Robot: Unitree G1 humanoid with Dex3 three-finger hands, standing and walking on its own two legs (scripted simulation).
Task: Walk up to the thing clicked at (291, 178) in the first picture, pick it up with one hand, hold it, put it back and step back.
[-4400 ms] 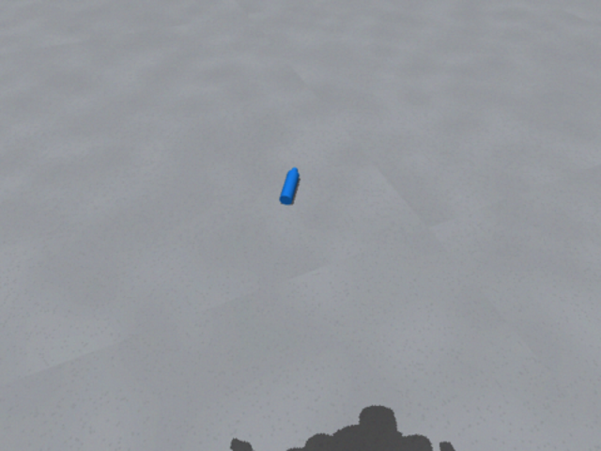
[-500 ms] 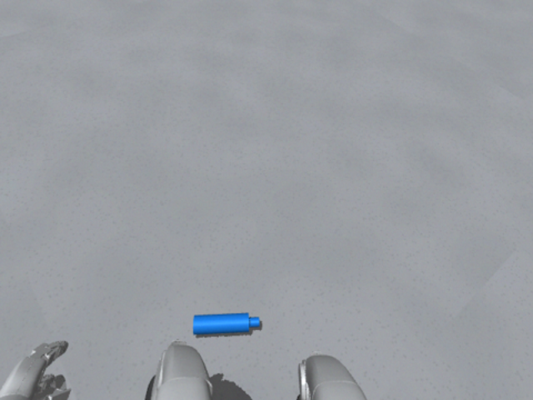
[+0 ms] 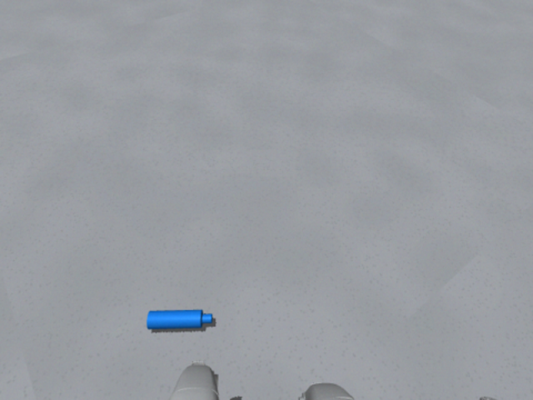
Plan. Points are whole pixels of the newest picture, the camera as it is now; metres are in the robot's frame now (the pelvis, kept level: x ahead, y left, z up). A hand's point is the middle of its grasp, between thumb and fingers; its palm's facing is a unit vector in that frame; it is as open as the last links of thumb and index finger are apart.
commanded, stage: walk up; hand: left
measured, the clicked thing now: (180, 319) +0.42 +0.28 -0.69
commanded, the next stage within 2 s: stand in 1.86 s
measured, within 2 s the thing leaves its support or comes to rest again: neither
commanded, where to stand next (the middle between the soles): +0.09 +0.08 m, yaw +3 degrees
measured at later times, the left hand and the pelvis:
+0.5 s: hand out of the picture -0.02 +0.32 -0.09, palm faces -0.01 -0.85 -0.52, open 7.4 cm; pelvis +0.03 +0.02 +0.03, yaw +2 degrees
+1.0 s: hand (66, 381) +0.16 +0.31 -0.11, palm faces -0.02 -0.93 -0.36, open 7.4 cm; pelvis +0.05 +0.05 +0.04, yaw +1 degrees
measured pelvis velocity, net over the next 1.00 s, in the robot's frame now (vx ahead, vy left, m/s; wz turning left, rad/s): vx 0.05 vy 0.05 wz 0.02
